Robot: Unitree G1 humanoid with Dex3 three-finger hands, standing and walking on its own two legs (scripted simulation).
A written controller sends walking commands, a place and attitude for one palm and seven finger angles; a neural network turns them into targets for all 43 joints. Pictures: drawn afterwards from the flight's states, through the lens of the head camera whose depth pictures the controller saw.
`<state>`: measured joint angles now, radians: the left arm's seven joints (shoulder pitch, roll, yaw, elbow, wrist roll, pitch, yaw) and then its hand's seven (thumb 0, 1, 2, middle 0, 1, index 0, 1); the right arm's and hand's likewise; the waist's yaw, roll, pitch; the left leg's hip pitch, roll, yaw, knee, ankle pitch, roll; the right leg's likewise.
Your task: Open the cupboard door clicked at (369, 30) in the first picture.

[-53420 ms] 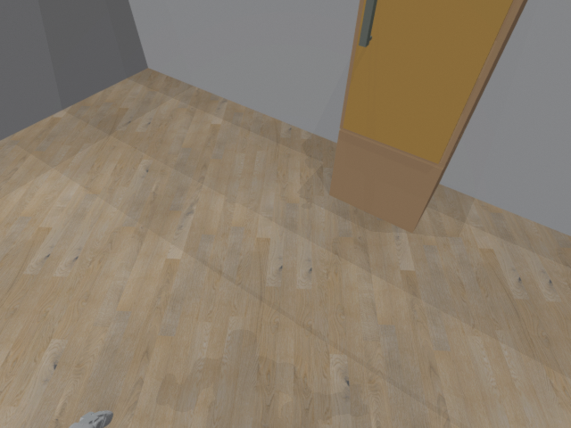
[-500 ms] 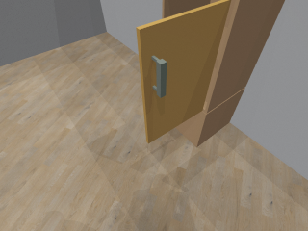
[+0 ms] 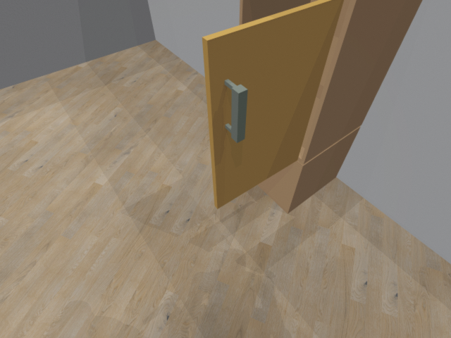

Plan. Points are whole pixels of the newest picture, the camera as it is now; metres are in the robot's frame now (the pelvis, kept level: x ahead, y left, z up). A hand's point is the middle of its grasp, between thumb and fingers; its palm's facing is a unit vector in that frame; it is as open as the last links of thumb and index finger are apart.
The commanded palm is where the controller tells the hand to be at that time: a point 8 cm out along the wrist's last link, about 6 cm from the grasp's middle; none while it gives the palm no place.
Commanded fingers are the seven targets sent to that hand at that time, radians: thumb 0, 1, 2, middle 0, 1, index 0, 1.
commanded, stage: look to check the result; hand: left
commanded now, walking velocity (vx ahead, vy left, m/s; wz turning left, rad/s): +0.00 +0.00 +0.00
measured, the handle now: (233, 111) +0.58 +0.01 +0.07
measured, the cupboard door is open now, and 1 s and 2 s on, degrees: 88 88 88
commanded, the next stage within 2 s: stand and wait in 0.30 s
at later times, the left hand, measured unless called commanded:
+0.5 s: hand out of the picture +0.03 +0.18 -0.17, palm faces +0.03 -0.97 -0.23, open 7.4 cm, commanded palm none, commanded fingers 0.00 0.90 0.90 -0.20 -0.30 -0.20 -0.30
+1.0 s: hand out of the picture +0.06 +0.21 -0.16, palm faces +0.01 -0.96 -0.28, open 7.4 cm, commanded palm none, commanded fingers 0.00 0.90 0.90 -0.20 -0.30 -0.20 -0.30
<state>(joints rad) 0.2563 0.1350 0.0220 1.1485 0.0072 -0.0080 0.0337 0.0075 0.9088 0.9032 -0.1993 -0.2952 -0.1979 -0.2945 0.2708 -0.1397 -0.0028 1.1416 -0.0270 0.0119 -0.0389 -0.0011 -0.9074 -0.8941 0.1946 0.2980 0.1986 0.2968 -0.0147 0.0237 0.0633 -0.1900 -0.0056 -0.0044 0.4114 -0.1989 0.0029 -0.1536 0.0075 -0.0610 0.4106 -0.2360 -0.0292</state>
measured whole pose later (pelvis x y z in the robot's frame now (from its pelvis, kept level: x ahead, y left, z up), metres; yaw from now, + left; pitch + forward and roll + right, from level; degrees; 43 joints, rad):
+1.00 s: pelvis +0.01 -0.01 +0.00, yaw +0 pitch -2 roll +0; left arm 0.17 0.23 0.03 1.14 0.01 -0.02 0.02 0.01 0.91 0.90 -0.20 -0.30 -0.20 -0.29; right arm 0.17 -0.25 -0.01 1.14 -0.03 0.00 -0.03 0.00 -0.91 -0.89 0.20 0.30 0.20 0.30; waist -0.01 0.03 0.06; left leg -0.13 0.00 -0.01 0.34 -0.18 -0.01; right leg -0.10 0.02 -0.06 0.34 -0.22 -0.04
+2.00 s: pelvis +0.02 -0.02 +0.00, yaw -1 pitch -1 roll +0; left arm 0.16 0.25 0.02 1.14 0.01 -0.02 0.02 0.01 0.91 0.90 -0.20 -0.30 -0.20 -0.29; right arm 0.15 -0.26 0.00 1.14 -0.02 0.01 -0.03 0.00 -0.90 -0.89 0.20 0.30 0.20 0.30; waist -0.01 0.02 0.06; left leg -0.12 0.02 0.00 0.32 -0.19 -0.02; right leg -0.09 0.04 -0.05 0.32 -0.21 -0.05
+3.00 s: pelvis +0.01 -0.02 -0.01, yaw -31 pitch +2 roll -1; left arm 0.14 0.26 0.10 0.90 0.03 0.06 -0.03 0.01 0.91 0.90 -0.20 -0.30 -0.20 -0.29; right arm 0.17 -0.20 -0.02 0.89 -0.04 0.01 -0.05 0.00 -0.90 -0.89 0.20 0.30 0.20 0.30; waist 0.03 -0.01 0.12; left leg -0.21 0.09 0.04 0.50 -0.31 -0.04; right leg -0.50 0.02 -0.02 1.00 -0.47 0.05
